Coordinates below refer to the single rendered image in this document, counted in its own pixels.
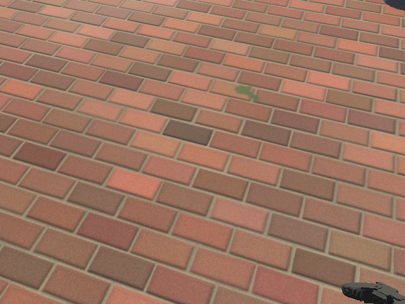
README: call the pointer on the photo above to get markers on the right robot hand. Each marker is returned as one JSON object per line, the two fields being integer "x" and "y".
{"x": 378, "y": 293}

